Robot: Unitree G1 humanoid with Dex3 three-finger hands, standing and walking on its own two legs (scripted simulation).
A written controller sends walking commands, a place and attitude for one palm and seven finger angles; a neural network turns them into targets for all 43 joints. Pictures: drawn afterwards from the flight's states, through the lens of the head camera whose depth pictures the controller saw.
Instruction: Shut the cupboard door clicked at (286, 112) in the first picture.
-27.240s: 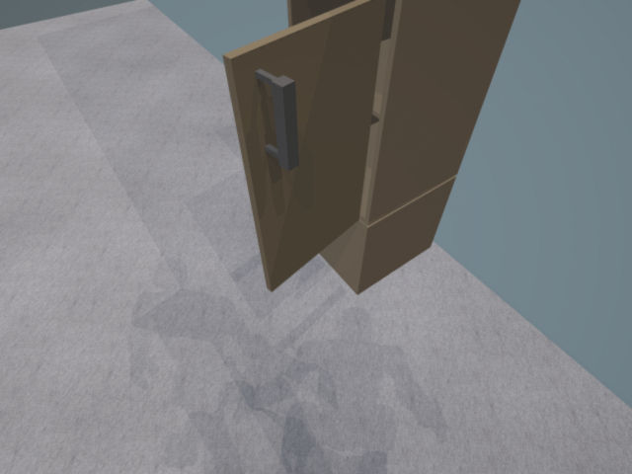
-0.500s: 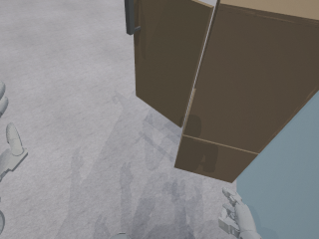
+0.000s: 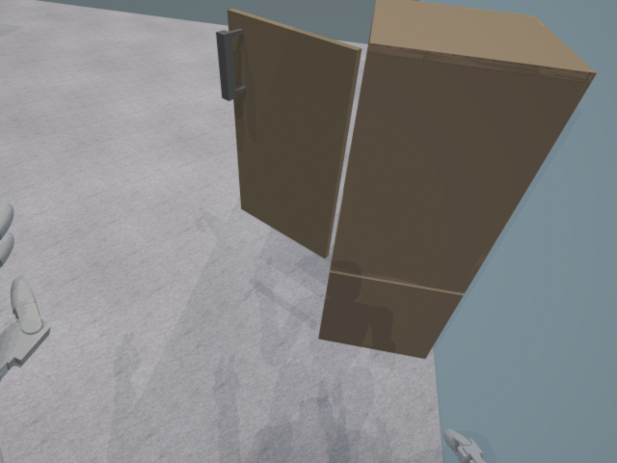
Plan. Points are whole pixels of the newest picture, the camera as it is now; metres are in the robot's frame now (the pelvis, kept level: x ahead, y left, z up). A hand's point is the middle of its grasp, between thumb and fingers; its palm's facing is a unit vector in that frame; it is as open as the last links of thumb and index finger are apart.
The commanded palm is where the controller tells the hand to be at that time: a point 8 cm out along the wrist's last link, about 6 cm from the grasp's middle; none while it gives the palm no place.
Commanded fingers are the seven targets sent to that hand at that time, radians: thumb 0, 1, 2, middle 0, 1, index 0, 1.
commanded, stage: stop stepping back and stand still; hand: left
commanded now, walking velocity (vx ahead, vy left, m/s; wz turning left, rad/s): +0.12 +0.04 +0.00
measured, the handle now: (233, 64) +0.92 +0.21 +0.14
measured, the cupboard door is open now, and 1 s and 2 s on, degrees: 63 63 63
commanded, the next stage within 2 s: let the arm hang, fingers relaxed in 1.90 s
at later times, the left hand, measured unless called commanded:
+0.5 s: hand (51, 297) +0.24 +0.27 +0.16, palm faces +0.42 -0.79 -0.44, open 7.4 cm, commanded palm +0.17 +0.31 +0.17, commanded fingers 0.00 0.90 0.90 -0.20 -0.30 -0.20 -0.30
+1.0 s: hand out of the picture +0.19 +0.30 +0.16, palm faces +0.46 -0.80 -0.39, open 7.4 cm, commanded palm +0.13 +0.33 +0.17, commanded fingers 0.00 0.90 0.90 -0.20 -0.30 -0.20 -0.30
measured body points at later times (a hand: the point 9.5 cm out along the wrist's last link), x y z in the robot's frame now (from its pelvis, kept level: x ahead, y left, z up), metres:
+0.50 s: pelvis +0.03 +0.01 -0.01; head +0.04 +0.03 +0.44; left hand +0.21 +0.31 +0.18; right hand +0.20 -0.23 -0.08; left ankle +0.06 +0.14 -0.74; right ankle -0.03 -0.08 -0.73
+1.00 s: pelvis -0.01 +0.03 +0.00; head -0.03 +0.05 +0.45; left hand +0.16 +0.34 +0.18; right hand +0.14 -0.22 -0.08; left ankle +0.06 +0.14 -0.74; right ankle -0.03 -0.08 -0.74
